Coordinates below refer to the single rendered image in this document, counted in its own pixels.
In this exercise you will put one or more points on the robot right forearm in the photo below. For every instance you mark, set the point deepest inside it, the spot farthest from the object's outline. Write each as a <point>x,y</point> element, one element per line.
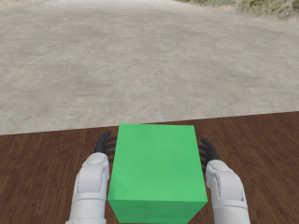
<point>227,194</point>

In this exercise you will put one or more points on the robot right hand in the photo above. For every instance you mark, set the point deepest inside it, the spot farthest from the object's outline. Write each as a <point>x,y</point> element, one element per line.
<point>209,155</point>

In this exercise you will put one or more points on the robot left hand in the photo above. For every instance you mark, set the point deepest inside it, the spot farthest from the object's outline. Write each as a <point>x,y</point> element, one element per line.
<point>101,146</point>

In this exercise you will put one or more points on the robot left forearm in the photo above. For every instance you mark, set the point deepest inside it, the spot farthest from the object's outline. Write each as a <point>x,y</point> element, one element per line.
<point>90,191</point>

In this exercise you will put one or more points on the carton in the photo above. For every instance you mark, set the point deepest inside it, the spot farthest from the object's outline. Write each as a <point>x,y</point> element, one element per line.
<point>157,176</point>

